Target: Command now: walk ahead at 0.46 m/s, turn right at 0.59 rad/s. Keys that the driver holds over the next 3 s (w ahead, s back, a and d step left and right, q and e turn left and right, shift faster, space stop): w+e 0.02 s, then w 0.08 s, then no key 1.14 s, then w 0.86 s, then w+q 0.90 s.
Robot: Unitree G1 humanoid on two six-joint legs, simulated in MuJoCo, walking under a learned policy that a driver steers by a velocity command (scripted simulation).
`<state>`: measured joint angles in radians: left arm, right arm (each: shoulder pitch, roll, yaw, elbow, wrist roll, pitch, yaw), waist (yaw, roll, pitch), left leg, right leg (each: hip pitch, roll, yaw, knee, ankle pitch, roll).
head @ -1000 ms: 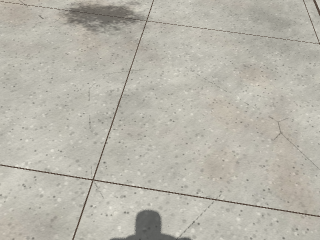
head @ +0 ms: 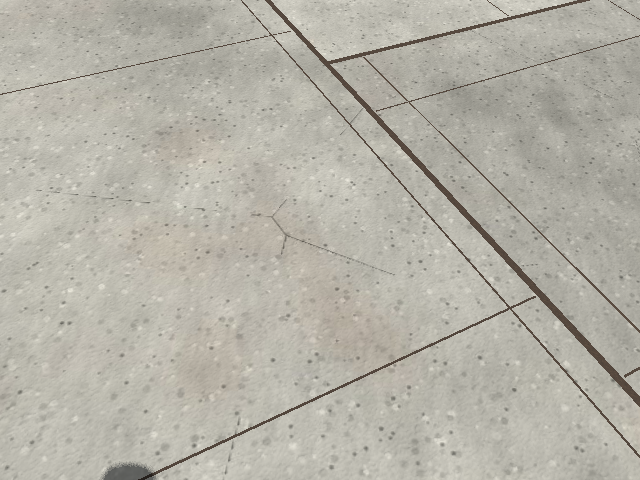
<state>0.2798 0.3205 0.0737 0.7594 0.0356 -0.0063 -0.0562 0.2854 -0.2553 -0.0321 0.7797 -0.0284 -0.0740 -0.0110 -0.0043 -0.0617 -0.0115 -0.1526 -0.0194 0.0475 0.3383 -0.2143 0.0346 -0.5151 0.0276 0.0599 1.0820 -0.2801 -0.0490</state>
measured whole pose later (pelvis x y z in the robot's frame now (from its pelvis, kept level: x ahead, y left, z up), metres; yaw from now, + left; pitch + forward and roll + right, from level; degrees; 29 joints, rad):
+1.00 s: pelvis +0.25 -0.03 +0.00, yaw -7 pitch -2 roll +0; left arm 0.27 0.19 0.00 1.07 0.01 -0.01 0.03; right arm 0.26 -0.17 0.00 1.07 -0.01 -0.01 -0.04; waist 0.01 0.00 0.02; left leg -0.14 -0.01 0.02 0.39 -0.23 0.02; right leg -0.16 0.05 -0.03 0.37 -0.18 -0.05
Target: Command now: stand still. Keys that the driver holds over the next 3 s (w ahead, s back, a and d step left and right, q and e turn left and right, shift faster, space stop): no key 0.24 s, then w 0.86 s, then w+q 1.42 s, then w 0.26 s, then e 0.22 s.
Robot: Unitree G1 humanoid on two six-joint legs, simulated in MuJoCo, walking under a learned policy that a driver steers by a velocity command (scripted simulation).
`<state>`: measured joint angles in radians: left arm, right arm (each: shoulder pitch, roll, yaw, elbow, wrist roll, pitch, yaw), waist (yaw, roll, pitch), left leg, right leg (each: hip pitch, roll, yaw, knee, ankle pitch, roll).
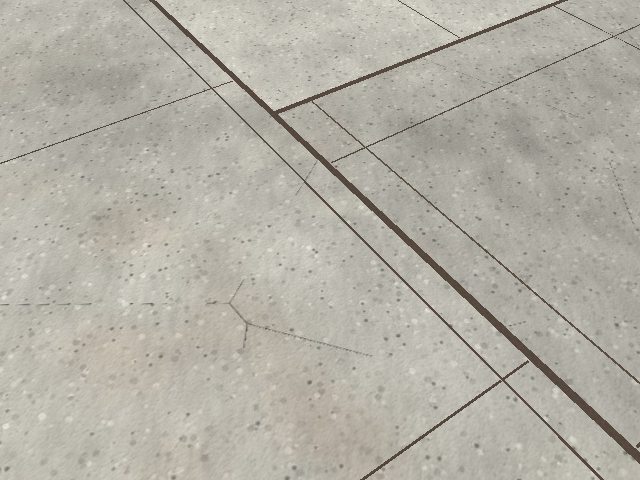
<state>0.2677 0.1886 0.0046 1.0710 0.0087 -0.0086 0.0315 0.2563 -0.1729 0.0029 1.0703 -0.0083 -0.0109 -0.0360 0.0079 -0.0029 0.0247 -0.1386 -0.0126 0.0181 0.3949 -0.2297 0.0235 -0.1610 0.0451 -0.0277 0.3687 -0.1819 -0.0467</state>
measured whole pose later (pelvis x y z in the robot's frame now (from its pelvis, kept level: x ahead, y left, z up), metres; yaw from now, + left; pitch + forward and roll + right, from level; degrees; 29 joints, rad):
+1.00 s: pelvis +0.27 -0.03 -0.02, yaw +0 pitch +1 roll +0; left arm 0.52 0.14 0.01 1.13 0.02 -0.10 0.02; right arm -0.03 -0.18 -0.03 0.90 -0.02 -0.05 0.03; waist 0.06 0.01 0.06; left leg -0.56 0.00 0.12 0.58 -0.10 0.10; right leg 0.18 0.05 -0.05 0.20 -0.39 -0.06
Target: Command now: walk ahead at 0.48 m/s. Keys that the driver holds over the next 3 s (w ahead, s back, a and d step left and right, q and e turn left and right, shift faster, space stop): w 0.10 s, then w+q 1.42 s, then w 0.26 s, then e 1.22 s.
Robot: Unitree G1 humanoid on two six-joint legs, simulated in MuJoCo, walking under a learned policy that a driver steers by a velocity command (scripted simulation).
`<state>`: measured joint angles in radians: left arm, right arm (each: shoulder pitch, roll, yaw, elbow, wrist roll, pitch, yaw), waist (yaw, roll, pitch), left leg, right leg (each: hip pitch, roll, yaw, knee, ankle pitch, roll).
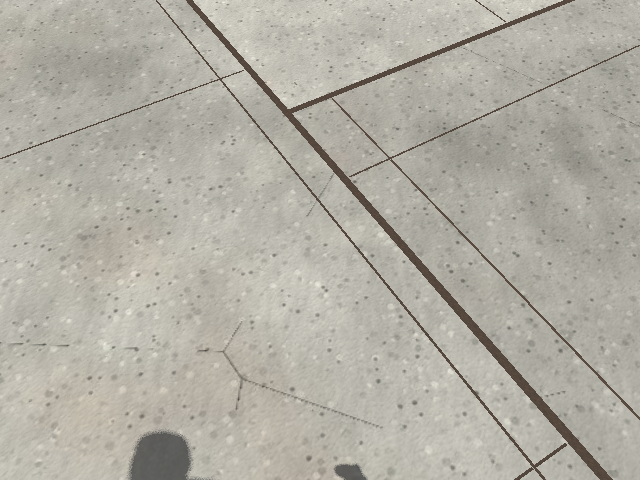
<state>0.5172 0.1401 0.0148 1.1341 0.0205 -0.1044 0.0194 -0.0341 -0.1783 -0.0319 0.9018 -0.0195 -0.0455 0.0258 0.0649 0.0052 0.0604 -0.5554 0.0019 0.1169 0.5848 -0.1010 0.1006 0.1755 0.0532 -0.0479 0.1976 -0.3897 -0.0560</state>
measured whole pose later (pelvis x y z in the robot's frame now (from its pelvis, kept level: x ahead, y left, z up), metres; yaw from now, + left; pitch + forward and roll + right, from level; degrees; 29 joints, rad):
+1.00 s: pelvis +0.54 +0.04 +0.01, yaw +27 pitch +1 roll -2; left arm 0.41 0.21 0.05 0.95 0.02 -0.10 0.01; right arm 0.03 -0.23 -0.05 0.76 -0.04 0.00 0.08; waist 0.06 0.04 0.05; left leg -0.63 0.07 0.07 0.72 -0.06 0.08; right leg 0.05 0.00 -0.27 0.24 -0.31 0.00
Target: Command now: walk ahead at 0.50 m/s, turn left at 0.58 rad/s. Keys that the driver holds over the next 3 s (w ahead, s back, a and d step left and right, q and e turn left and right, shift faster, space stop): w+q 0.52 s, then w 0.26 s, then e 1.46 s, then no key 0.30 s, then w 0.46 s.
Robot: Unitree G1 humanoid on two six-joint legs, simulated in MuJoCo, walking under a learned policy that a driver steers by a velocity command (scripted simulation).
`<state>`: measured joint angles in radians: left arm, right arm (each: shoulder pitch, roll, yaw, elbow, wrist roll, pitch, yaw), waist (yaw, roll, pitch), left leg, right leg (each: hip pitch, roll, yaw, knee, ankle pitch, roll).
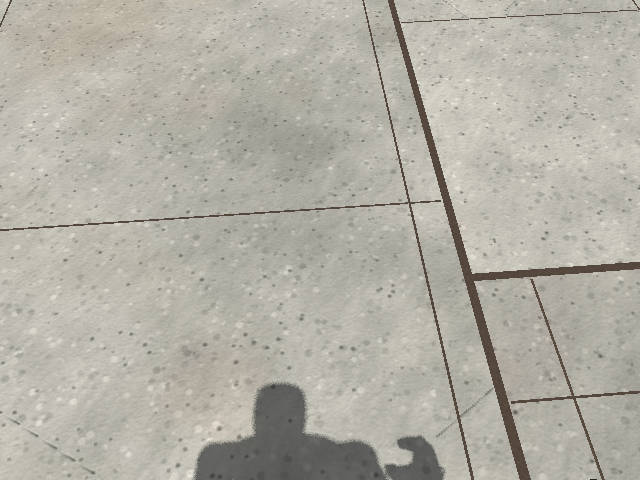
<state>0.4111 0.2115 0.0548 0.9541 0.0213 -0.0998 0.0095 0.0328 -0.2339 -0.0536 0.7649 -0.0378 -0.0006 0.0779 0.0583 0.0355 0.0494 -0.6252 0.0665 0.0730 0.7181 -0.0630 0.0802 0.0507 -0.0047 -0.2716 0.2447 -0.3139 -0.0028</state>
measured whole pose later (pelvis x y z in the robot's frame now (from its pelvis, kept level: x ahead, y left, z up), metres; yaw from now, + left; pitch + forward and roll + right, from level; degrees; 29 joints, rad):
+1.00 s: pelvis +0.53 +0.10 +0.01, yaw +20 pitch +1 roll +0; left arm 0.40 0.23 0.03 0.91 0.00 -0.06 -0.02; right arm 0.11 -0.24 -0.01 0.77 -0.03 -0.03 0.01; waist 0.06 0.04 0.06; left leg -0.55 0.01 -0.03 0.75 -0.18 -0.01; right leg -0.12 0.07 0.00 0.32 -0.21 -0.06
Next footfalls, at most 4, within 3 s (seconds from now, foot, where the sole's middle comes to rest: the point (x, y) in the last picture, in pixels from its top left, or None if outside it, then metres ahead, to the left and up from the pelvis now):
0.10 left None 0.21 0.09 -0.78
0.66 right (345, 423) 0.57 0.02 -0.78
1.12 left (243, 377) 0.66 0.25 -0.78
1.56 right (343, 406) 0.61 0.03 -0.78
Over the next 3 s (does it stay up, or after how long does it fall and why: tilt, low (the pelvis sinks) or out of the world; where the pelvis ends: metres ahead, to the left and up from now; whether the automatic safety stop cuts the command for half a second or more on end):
stays up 0.63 0.11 0.00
